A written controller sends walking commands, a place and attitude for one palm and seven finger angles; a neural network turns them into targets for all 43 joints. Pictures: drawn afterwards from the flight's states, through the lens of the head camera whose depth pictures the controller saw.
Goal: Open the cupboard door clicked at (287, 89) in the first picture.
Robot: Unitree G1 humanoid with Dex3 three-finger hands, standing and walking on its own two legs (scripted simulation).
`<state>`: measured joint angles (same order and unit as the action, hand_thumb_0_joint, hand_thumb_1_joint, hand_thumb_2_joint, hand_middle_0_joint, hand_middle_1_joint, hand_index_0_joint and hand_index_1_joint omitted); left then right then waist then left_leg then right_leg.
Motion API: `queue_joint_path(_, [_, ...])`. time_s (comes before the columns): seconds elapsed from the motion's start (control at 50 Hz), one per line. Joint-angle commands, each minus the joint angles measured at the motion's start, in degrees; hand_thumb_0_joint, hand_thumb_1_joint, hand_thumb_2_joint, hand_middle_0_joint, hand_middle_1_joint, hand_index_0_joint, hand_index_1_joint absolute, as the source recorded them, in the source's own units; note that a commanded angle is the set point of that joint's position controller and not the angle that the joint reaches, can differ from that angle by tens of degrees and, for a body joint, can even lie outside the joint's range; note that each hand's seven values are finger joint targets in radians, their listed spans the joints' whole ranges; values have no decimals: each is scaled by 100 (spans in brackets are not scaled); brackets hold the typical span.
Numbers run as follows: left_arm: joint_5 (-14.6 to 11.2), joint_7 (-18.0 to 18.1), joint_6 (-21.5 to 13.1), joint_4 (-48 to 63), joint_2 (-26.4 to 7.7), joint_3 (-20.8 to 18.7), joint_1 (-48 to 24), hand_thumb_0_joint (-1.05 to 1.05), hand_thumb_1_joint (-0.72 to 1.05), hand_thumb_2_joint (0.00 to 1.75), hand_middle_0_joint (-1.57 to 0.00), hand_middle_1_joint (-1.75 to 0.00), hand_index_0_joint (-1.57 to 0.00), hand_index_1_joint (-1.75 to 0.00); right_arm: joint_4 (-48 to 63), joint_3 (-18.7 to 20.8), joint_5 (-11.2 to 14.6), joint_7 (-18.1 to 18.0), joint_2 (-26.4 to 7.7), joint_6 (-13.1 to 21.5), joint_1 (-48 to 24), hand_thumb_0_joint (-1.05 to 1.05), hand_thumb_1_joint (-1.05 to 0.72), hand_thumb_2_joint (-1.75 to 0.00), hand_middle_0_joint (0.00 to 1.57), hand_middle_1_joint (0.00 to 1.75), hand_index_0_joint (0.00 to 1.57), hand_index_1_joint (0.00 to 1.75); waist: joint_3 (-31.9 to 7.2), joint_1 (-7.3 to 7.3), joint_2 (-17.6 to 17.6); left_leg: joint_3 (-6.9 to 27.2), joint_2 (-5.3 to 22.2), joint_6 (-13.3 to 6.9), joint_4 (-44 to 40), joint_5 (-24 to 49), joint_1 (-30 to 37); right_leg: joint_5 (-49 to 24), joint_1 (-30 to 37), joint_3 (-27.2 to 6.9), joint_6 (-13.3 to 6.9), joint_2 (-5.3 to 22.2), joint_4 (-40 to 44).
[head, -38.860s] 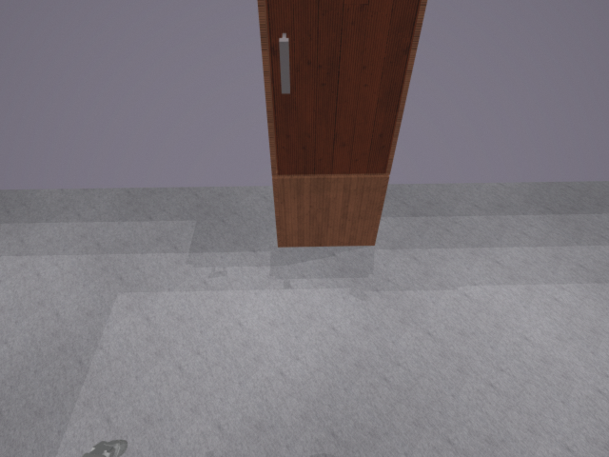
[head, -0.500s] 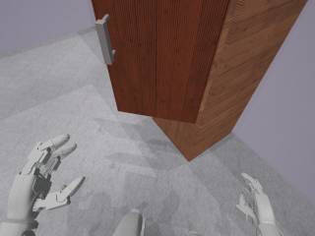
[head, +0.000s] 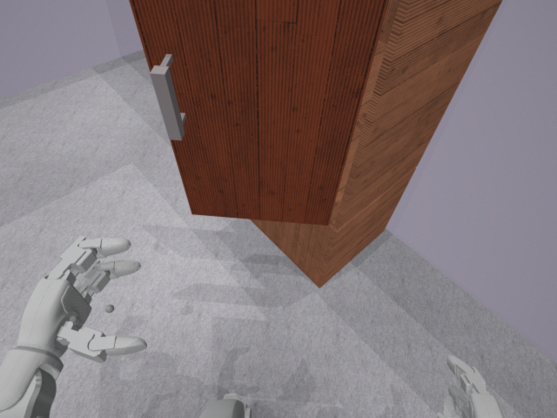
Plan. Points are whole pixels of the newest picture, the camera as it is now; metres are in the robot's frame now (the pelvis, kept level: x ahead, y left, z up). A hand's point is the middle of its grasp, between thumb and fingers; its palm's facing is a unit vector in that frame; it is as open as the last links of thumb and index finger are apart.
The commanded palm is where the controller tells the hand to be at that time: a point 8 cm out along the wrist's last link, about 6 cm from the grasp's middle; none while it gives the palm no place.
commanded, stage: raise the hand with hooked fingers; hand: left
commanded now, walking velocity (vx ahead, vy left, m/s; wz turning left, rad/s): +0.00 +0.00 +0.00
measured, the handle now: (172, 98) +0.61 +0.23 +0.10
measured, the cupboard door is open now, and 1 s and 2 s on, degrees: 44 44 44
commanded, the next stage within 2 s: move the hooked fingers beside the handle in 0.98 s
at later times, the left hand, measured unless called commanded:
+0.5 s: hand (27, 250) +0.28 +0.31 +0.13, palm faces +0.04 -1.00 -0.07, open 13.9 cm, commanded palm +0.24 +0.35 +0.12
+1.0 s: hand (68, 255) +0.28 +0.27 +0.12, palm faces +0.01 -1.00 -0.04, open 14.0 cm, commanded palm +0.25 +0.31 +0.12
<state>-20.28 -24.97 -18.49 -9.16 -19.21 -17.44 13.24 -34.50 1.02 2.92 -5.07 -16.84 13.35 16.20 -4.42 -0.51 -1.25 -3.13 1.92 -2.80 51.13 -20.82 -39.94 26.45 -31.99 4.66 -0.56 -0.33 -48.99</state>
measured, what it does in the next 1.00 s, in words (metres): stands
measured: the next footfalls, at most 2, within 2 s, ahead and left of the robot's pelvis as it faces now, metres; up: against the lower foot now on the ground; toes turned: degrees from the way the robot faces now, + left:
none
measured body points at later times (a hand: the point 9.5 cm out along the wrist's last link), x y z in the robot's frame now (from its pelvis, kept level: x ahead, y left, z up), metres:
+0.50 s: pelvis -0.01 +0.02 +0.02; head +0.02 +0.03 +0.47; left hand +0.27 +0.36 +0.13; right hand +0.17 -0.21 -0.05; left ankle +0.05 +0.09 -0.69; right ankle -0.02 -0.12 -0.69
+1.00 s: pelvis +0.00 -0.01 +0.02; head +0.02 -0.01 +0.47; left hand +0.27 +0.32 +0.12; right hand +0.15 -0.26 -0.06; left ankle +0.05 +0.09 -0.69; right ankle -0.02 -0.12 -0.69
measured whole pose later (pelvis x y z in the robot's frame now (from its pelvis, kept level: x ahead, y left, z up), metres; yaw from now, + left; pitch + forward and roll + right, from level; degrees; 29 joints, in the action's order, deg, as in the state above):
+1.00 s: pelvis +0.00 -0.01 +0.02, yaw +1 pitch +5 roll -2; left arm -20.8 -30.7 -9.8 -22.5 -25.5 -24.3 -3.5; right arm -33.3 -2.3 3.3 -5.3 -16.5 11.6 16.3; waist -2.6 0.3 -2.6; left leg -2.0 1.7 -1.9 42.2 -16.5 -30.4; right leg 22.1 -22.1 5.6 -1.4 -1.0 -39.5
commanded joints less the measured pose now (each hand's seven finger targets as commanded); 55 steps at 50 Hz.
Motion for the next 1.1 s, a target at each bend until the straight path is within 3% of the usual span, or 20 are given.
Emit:
queue_joint_path(0.0, [-252, 382, -632, 1620, -1298, -933, -864, 0, -43, 33, -29, -115, -29, -115, 880, 132, -5, 4, -626, 409, -314, 0, -90, -90, 20, 30, 20, 30, -1385, 141, -690, 720, 3, 151, -1058, 1311, 2164, -1184, -83, -4, -94, -176, 722])
queue_joint_path(0.06, [-106, 308, -183, 942, -1184, -685, -1051, 0, -50, 30, -30, -120, -30, -120, 894, 92, 20, 42, -688, 279, -325, 0, -90, -90, 20, 30, 20, 30, -803, 55, -731, 852, 52, 206, -1294, 884, 2031, -965, -237, 62, -90, -173, 838])
queue_joint_path(0.1, [-17, 164, 197, 673, -1172, -516, -1244, 0, -50, 30, -30, -120, -30, -120, 964, 83, 60, 18, -729, 214, -344, 0, -90, -90, 20, 30, 20, 30, -676, 31, -639, 931, 78, 219, -1454, 641, 2037, -897, -231, 69, -79, -164, 940])
queue_joint_path(0.18, [17, -95, 690, 664, -1426, -573, -1864, 0, -50, 30, -30, -120, -30, -120, 1114, 49, 75, -47, -764, 142, -351, 0, -90, -90, 20, 30, 20, 30, -897, 30, -367, 999, 78, 215, -1574, 757, 2312, -1006, -58, 70, -74, -186, 1095])
queue_joint_path(0.26, [-73, -59, 491, 977, -1847, -991, -2592, 0, -50, 30, -30, -120, -30, -120, 1100, -18, 22, -77, -738, 152, -396, 0, -90, -90, 20, 30, 20, 30, -1171, 49, -503, 1168, 103, 306, -1698, 865, 2826, -1005, 2, 70, -121, -225, 1143])
queue_joint_path(0.32, [-39, -18, 347, 848, -2033, -1141, -2891, 0, -50, 30, -30, -120, -30, -120, 1013, -63, -19, -85, -760, 151, -360, 0, -90, -90, 20, 30, 20, 30, -1147, 89, -790, 1258, 108, 387, -1806, 796, 2996, -979, -1, 34, -155, -233, 1174])
queue_joint_path(0.38, [13, -167, 458, 382, -1973, -1015, -3067, 0, -50, 30, -30, -120, -30, -120, 956, -67, 21, -112, -763, 122, -374, 0, -90, -90, 20, 30, 20, 30, -947, 8, -785, 1299, 123, 366, -1957, 430, 2968, -874, -26, 17, -124, -184, 1299])
queue_joint_path(0.46, [-31, -501, 841, -356, -2134, -1056, -3224, 0, -50, 30, -30, -120, -30, -120, 951, -75, 79, -167, -817, 79, -361, 0, -90, -90, 20, 30, 20, 30, -820, 20, -417, 1115, 22, 233, -1970, 258, 2635, -887, 203, 9, -128, -177, 1501])
queue_joint_path(0.52, [-87, -667, 930, -436, -1975, -937, -3023, 0, -50, 30, -30, -120, -30, -120, 1036, -60, 67, -123, -820, 114, -356, 0, -90, -90, 20, 30, 20, 30, -921, 90, -415, 1047, -33, 207, -1897, 523, 2661, -1019, 310, 15, -160, -199, 1520])
queue_joint_path(0.6, [-165, -622, 723, -73, -2170, -1156, -2930, 0, -50, 30, -30, -120, -30, -120, 1070, -13, 38, -39, -828, 155, -332, 0, -90, -90, 20, 30, 20, 30, -1110, 111, -363, 949, -52, 165, -1784, 779, 2712, -1118, 333, -9, -145, -205, 1521])
queue_joint_path(0.72, [-152, -391, 416, 96, -2444, -1472, -3113, 0, -50, 30, -30, -120, -30, -120, 1010, -2, -3, -23, -814, 158, -266, 0, -90, -90, 20, 30, 20, 30, -970, 130, -545, 765, -107, 125, -1724, 713, 2491, -1037, 461, -95, -162, -218, 1558])
queue_joint_path(0.78, [-104, -397, 415, 7, -2275, -1306, -3043, 0, -50, 30, -30, -120, -30, -120, 984, -4, 30, -49, -785, 156, -266, 0, -90, -90, 20, 30, 20, 30, -954, 74, -767, 705, -113, 107, -1706, 653, 2521, -991, 425, -133, -138, -194, 1597])
queue_joint_path(0.82, [-144, -442, 441, -35, -2180, -1218, -2991, 0, -50, 30, -30, -120, -30, -120, 980, 10, 39, -72, -782, 156, -249, 0, -90, -90, 20, 30, 20, 30, -953, 43, -462, 640, -131, 62, -1606, 758, 2432, -1066, 521, -191, -120, -203, 1649])
queue_joint_path(0.88, [-152, -524, 472, -63, -2141, -1145, -3031, 0, -50, 30, -30, -120, -30, -120, 944, 7, 63, -96, -779, 164, -266, 0, -90, -90, 20, 30, 20, 30, -986, 9, -570, 579, -141, 58, -1545, 872, 2444, -1186, 496, -211, -88, -178, 1649])
queue_joint_path(1.02, [-297, -611, 523, -452, -2182, -1261, -2997, 0, -50, 30, -30, -120, -30, -120, 932, 1, 66, -101, -786, 145, -261, 0, -90, -90, 20, 30, 20, 30, -895, 37, 45, 450, -187, 28, -1292, 1127, 2086, -1556, 629, -433, 8, -120, 1636])
queue_joint_path(1.08, [-236, -604, 456, -406, -2248, -1238, -3273, 0, -50, 30, -30, -120, -30, -120, 899, -10, 80, -94, -771, 132, -267, 0, -90, -90, 20, 30, 20, 30, -1020, 9, -298, 428, -192, 35, -1269, 1192, 2182, -1665, 590, -425, 9, -103, 1578])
